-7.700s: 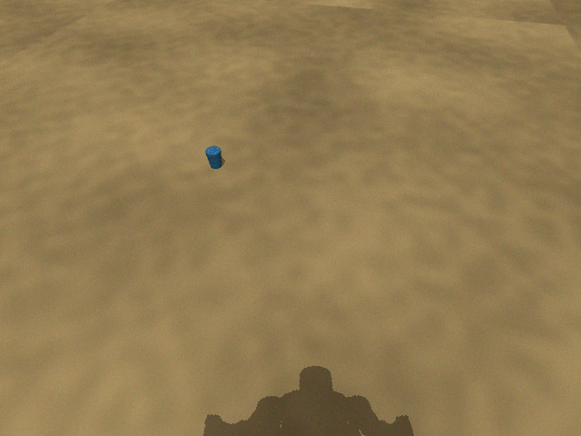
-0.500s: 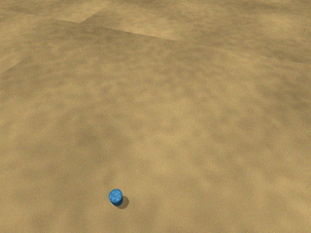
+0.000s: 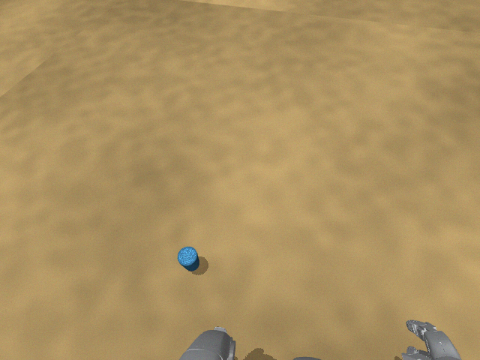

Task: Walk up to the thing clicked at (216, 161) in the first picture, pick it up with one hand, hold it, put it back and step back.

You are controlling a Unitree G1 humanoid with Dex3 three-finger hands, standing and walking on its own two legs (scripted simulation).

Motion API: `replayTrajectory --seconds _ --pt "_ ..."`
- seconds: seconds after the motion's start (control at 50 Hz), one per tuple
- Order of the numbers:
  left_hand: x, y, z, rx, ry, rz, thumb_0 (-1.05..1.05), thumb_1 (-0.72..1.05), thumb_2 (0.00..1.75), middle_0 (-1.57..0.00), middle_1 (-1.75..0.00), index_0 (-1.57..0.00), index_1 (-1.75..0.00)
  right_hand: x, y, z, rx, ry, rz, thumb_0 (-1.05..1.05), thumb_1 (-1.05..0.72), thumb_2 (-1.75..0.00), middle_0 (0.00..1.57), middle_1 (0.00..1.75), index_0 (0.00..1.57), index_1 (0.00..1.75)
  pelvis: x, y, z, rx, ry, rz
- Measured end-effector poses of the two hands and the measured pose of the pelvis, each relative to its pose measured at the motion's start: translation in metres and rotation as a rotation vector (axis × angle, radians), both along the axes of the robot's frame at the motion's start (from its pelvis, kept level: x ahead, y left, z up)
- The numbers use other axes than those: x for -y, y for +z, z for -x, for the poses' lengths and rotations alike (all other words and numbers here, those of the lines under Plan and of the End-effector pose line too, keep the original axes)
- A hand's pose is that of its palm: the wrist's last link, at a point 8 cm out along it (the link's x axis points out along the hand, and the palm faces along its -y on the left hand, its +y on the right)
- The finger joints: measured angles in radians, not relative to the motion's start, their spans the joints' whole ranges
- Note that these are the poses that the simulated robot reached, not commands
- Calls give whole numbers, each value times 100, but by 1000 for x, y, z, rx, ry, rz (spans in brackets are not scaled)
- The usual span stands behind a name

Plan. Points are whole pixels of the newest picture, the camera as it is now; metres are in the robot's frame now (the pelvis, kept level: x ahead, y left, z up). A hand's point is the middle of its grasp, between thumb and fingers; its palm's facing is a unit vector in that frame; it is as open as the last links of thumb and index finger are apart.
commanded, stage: walk up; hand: left
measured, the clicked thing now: (189, 260) +0.51 +0.29 -0.71
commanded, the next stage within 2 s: none
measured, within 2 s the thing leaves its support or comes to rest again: neither
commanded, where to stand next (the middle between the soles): +0.14 +0.04 m, yaw +3 degrees
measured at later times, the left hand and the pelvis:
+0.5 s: hand out of the picture +0.04 +0.30 -0.17, palm faces +0.08 -0.95 -0.30, open 7.4 cm; pelvis +0.04 +0.04 +0.01, yaw +4 degrees
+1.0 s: hand out of the picture +0.10 +0.29 -0.11, palm faces +0.05 -0.90 -0.43, open 7.4 cm; pelvis +0.01 +0.01 +0.00, yaw +4 degrees
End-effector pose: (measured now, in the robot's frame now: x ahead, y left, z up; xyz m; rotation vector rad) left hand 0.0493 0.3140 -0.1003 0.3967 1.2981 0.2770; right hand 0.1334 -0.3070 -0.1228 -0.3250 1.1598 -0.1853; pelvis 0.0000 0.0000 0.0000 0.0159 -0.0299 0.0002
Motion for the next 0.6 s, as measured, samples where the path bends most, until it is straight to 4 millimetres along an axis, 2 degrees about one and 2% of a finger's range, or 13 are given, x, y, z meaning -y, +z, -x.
replayTrajectory --seconds 0.12,0.18,0.26,0.34,0.38,0.44,0.52,0.6 --pt "2 18 24 71 42 3 1 90 90 -21 -30 -20 -30 -3 3 28 -74 42 -38 1 -91 -90 20 30 21 30 -1 10 -2 -1 58 -1" --pt "-6 24 34 115 86 12 1 90 90 -21 -30 -20 -30 -6 10 32 -110 73 -23 1 -91 -90 20 30 21 30 -6 15 -10 9 84 -3" --pt "-23 17 48 92 120 33 1 90 90 -21 -30 -20 -30 -15 22 18 -85 114 16 1 -91 -90 21 30 21 30 -16 13 -18 21 101 6" --pt "-44 -11 54 27 129 62 1 90 90 -21 -30 -20 -30 -26 30 -2 4 117 82 1 -90 -90 21 30 21 30 -30 0 -26 35 95 -1" --pt "-46 -22 49 -3 140 76 1 90 90 -21 -30 -20 -30 -32 36 -6 36 112 107 1 -90 -90 21 30 21 30 -34 -3 -29 39 85 -10" --pt "-41 -29 34 -9 131 113 1 91 90 -20 -30 -20 -30 -39 45 -11 53 101 113 1 -90 -90 21 30 21 30 -36 2 -34 39 86 7" --pt "-32 -29 9 16 99 148 1 91 90 -20 -30 -20 -30 -46 51 -24 77 102 104 1 -90 -90 21 30 21 30 -37 7 -39 32 70 22" --pt "-26 -24 -11 41 64 125 1 90 90 -21 -30 -20 -30 -45 44 -37 86 99 79 1 -90 -90 21 30 21 30 -33 6 -35 26 56 31"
